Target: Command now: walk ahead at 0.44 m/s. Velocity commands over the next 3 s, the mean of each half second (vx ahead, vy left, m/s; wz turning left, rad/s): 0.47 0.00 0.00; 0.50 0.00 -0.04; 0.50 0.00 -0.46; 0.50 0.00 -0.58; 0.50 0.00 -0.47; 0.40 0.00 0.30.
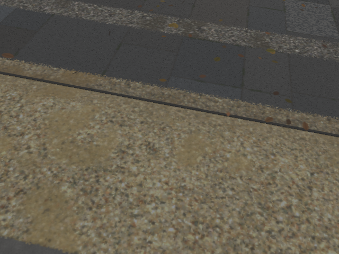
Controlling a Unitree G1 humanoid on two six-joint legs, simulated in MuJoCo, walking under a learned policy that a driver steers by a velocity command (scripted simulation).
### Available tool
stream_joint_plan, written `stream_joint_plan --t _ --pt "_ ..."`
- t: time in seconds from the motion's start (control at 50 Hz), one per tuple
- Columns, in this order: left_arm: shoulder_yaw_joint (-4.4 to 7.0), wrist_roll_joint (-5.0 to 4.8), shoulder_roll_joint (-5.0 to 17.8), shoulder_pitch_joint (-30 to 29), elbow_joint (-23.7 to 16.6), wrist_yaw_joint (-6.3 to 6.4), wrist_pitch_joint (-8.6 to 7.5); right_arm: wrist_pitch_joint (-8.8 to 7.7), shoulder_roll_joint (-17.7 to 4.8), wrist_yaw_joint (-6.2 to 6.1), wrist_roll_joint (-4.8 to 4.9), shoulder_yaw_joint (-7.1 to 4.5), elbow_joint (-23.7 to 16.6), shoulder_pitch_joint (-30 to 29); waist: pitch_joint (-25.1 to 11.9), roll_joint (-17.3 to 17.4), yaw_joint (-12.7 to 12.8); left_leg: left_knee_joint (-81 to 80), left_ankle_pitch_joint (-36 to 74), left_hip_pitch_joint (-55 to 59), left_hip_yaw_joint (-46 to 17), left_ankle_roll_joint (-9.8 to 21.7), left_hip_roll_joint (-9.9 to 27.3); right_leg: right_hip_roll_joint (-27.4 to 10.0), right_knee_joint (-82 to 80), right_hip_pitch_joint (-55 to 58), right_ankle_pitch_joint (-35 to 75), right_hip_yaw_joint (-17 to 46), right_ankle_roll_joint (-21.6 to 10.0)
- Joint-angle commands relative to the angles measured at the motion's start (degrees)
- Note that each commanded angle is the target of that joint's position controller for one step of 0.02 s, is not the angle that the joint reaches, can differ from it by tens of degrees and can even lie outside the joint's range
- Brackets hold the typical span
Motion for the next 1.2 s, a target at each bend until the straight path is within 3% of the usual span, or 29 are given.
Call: stream_joint_plan --t 0.02,0.06,0.08,0.14,0.2,0.26,0.3,0.32,0.36,0.38,0.4,0.42,0.44,0.46,0.5,0.54,0.6,0.64,0.74,0.78,0.84,0.88,0.9,0.92,0.94,0.96,1.02,1.1,1.2 --pt "1.4 -0.57 2.8 -5.7 -4.3 -1.06 -1.56 -1.46 -7.5 -0.65 -0.65 -1.45 -0.9 6.9 5.9 5.1 -1.5 -4.7 15.0 11.7 -13.0 10.6 17.8 -4.1 8.4 -24.1 4.1 1.1 0.9" --pt "2.95 -2.03 4.4 -14.6 -8.4 -1.46 -2.47 -2.26 -5.8 -1.78 -1.4 -0.64 0.7 12.1 10.0 8.6 -2.0 -3.7 15.1 16.3 -12.3 7.8 18.2 -4.5 1.3 -33.2 5.0 4.3 0.8" --pt "2.35 -2.7 2.7 -18.6 -9.8 -1.85 -3.56 -2.47 -7.3 -2.69 -0.44 -0.92 1.7 15.8 10.5 11.1 -3.9 -2.6 11.8 23.1 -14.1 7.2 19.6 -4.5 2.5 -41.0 4.6 3.7 0.3" --pt "1.02 -1.93 -0.4 -22.1 -12.7 -2.71 -4.06 -1.3 -7.4 -4.23 0.68 -0.47 1.6 19.9 15.6 5.7 -3.6 -9.3 5.2 18.9 -14.6 7.4 18.1 -1.4 -6.0 -43.5 9.7 -0.5 1.7" --pt "-0.34 -0.53 -2.5 -22.7 -13.3 -4.89 -3.98 0.18 -7.9 -5.42 2.09 0.98 -4.6 6.7 14.2 0.6 0.7 -15.0 11.6 -5.0 -3.6 6.2 15.9 -0.9 -16.7 -17.3 31.3 -4.2 1.4" --pt "-0.65 2.13 -1.7 -27.0 -14.9 -4.36 -5.66 -0.87 -9.4 -4.86 1.46 0.11 -3.1 6.3 14.1 7.6 2.1 -15.5 22.7 -8.6 4.0 2.6 14.1 1.6 -16.0 -7.5 36.5 -6.3 -2.1" --pt "-0.31 1.18 -0.4 -33.2 -17.8 -3.66 -7.25 -0.8 -7.3 -4.08 0.12 0.44 -1.2 10.4 12.8 12.6 0.8 -8.0 39.6 2.5 5.0 0.2 14.4 3.8 -24.6 -11.3 30.1 -9.2 -4.3" --pt "-0.12 2.06 -0.2 -33.2 -18.5 -3.95 -7.14 0.24 -7.8 -3.15 -2.32 0.53 -0.8 12.7 7.8 15.5 1.5 0.5 61.0 6.9 3.8 0.1 16.7 6.3 -22.9 -7.1 23.3 -11.2 -4.5" --pt "3.14 0.59 8.6 -15.6 -14.3 -2.8 -6.35 1.51 -10.1 -2.43 -3.23 0.08 0.4 12.6 -1.8 19.1 10.4 25.1 72.8 5.7 2.4 -1.5 16.0 8.6 -29.1 12.7 20.2 -10.5 -8.4" --pt "4.01 1.63 11.2 2.9 -8.8 -1.88 -4.4 0.51 -9.0 -1.74 -5.08 1.09 -3.2 8.0 -14.2 18.5 16.9 41.9 62.7 -14.9 -1.5 -1.3 15.2 -3.4 -17.0 42.8 29.5 3.0 -10.2" --pt "4.28 3.47 13.2 12.2 -5.8 -2.78 -4.55 -1.15 3.3 0.78 -2.78 4.78 -5.1 16.6 -34.2 -4.9 10.4 72.8 -1.9 -37.6 -5.6 -5.8 0.5 -20.8 -23.8 69.8 23.0 35.6 -26.0" --pt "3.41 5.17 9.2 11.3 -4.3 -2.58 -3.07 -2.95 -1.6 1.44 0.07 3.59 -2.8 15.9 -42.9 0.4 10.4 78.6 -13.0 -36.1 -17.7 -3.1 0.2 -18.7 -29.6 67.3 21.2 42.3 -22.1" --pt "2.19 5.12 4.9 7.4 -5.1 -1.92 -2.64 -2.98 -5.7 2.14 1.62 2.37 -6.6 6.4 -29.8 -0.1 10.2 76.3 -14.8 -39.8 -14.4 -2.3 3.3 -15.4 -32.0 55.0 24.1 30.0 -18.6" --pt "1.54 4.82 3.2 2.7 -4.7 -1.95 -3.07 -2.67 -4.7 2.2 1.19 3.12 -7.2 3.0 -18.9 5.8 6.8 72.1 -14.6 -39.1 -11.2 -1.8 6.4 -13.9 -34.2 40.7 29.5 21.8 -17.3" --pt "1.3 4.57 1.7 -1.9 -4.0 -2.69 -5.46 -1.45 -8.3 2.17 -0.8 1.48 -6.8 0.4 -11.6 8.7 2.6 67.7 -6.8 -30.4 -10.9 0.9 11.8 -11.4 -40.1 17.5 23.2 15.5 -14.8" --pt "0.7 3.61 1.1 -3.6 -0.6 -3.21 -5.46 1.87 -1.2 0.55 0.09 2.67 -4.6 4.9 -4.9 -1.4 -1.8 85.1 -10.6 -33.1 -8.3 0.6 9.3 -12.1 -43.1 2.6 6.3 14.8 -16.0" --pt "0.04 2.01 1.7 -8.3 -0.2 -2.16 -3.68 3.76 1.0 -1.0 -1.49 4.41 -11.7 -3.3 2.2 -5.9 -5.0 69.1 -5.0 -41.0 -10.4 -0.6 10.9 -10.6 -48.3 -8.4 -13.3 9.4 -12.8" --pt "-0.22 3.69 2.5 -7.2 -0.8 -1.58 -4.83 3.05 -2.7 -0.75 -3.83 3.5 -10.6 -6.5 -1.8 -2.9 -2.5 63.4 5.1 -36.9 -7.4 -1.1 10.7 -10.2 -51.0 -6.8 -2.2 8.1 -15.3" --pt "0.34 1.05 7.3 -0.6 1.4 -1.45 -4.26 1.44 -3.5 0.68 -2.27 3.03 -8.9 -16.7 -1.3 3.1 3.6 34.9 12.9 -33.6 -1.5 -0.8 9.4 -10.1 -51.1 10.6 9.0 1.5 -12.9" --pt "0.85 0.63 9.2 2.2 2.2 -1.65 -3.16 1.29 -2.9 1.09 -1.11 3.05 -8.6 -19.1 1.5 0.0 5.3 25.6 11.0 -32.2 -0.1 -1.3 7.9 -10.9 -51.7 16.2 5.8 2.5 -12.0" --pt "1.24 0.01 9.6 2.8 2.8 -1.29 -1.64 0.8 -4.1 1.46 -0.88 2.03 -7.2 -18.1 4.7 -0.6 3.9 16.5 9.9 -28.1 0.8 -1.0 6.4 -11.9 -48.9 21.3 5.0 2.7 -10.5" --pt "0.34 0.04 7.3 0.9 2.5 -1.28 -0.99 0.36 -7.0 0.87 -1.89 -0.02 -3.3 -8.0 1.5 0.4 -1.5 14.9 7.6 -15.2 1.1 0.2 4.8 -8.5 -37.6 18.6 13.1 1.2 -8.8" --pt "-0.95 1.16 4.0 -0.7 1.1 -1.18 -1.02 -0.38 -11.2 0.79 -2.36 -1.63 -1.5 -0.5 -2.9 6.7 -5.1 12.3 7.8 -4.5 -8.9 1.9 13.0 -3.5 -21.1 12.1 9.8 -2.9 -6.5" --pt "-2.59 2.24 -1.5 1.7 -1.0 -1.23 -2.15 -0.34 -17.8 0.61 -2.84 -2.82 -1.5 3.7 -7.5 20.2 -3.2 8.0 2.8 12.3 -30.0 8.9 24.4 5.4 -1.8 -8.4 -9.1 -4.5 -2.6" --pt "-1.7 0.57 1.5 0.4 -0.2 -1.18 -3.04 -1.18 -11.9 1.11 -3.06 -1.46 -1.0 4.4 -8.5 15.5 -4.4 4.3 -7.5 12.7 -38.0 10.2 25.8 5.5 9.4 -16.4 -13.6 4.1 -3.1" --pt "-0.92 -1.22 4.1 -1.5 -0.5 -1.51 -3.6 -2.12 -8.4 1.3 -3.14 -0.4 -2.3 0.9 -4.5 11.3 -3.2 3.8 -9.2 8.8 -32.5 8.4 24.8 2.6 13.5 -19.2 -10.0 7.3 -4.5" --pt "0.02 -0.81 5.0 -3.1 -0.3 -1.27 -2.7 -2.4 -4.5 0.88 -2.38 1.06 -4.4 -7.7 0.4 8.3 -0.2 -1.0 -3.7 -0.3 -17.2 5.0 19.8 -2.9 9.4 -14.9 2.4 6.7 -3.2" --pt "0.75 -1.59 2.6 -3.9 -1.0 -1.79 -1.0 -2.69 -5.5 -0.04 -3.34 0.83 -4.7 -6.4 4.7 6.9 0.2 -2.7 7.1 -3.8 -6.4 3.2 17.7 -2.7 3.5 -15.0 9.4 7.0 -1.5" --pt "0.64 -0.45 0.6 -10.6 -4.4 -3.01 -0.84 -2.3 -7.0 -1.27 -3.6 0.49 -5.9 -6.5 8.5 5.7 -0.4 -5.1 16.7 -6.6 3.7 2.4 16.2 -3.2 -10.9 -14.3 19.8 2.2 -0.9"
